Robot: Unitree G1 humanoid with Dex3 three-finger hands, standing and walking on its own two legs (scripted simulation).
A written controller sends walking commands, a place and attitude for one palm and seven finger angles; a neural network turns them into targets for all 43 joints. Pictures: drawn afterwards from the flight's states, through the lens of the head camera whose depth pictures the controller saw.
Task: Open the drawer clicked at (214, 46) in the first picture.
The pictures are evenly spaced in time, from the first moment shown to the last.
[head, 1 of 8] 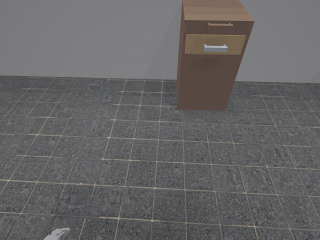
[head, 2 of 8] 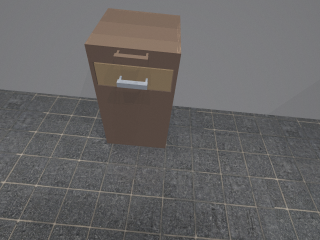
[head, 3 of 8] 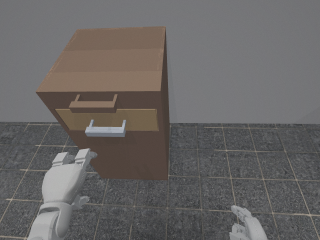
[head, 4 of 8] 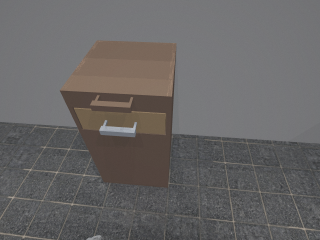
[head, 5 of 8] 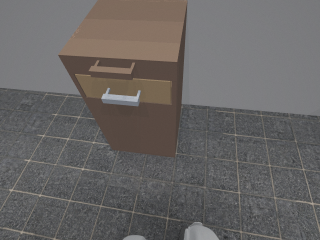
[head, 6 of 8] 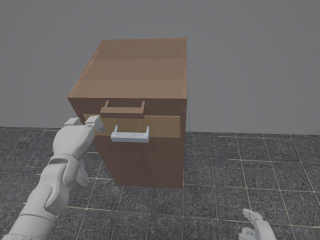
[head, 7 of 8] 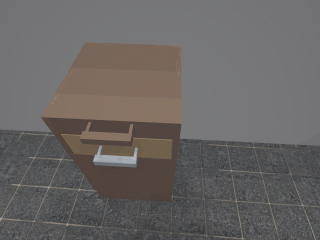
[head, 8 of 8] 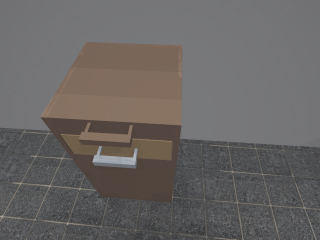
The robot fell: no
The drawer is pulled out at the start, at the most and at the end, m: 0.00 0.00 0.00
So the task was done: no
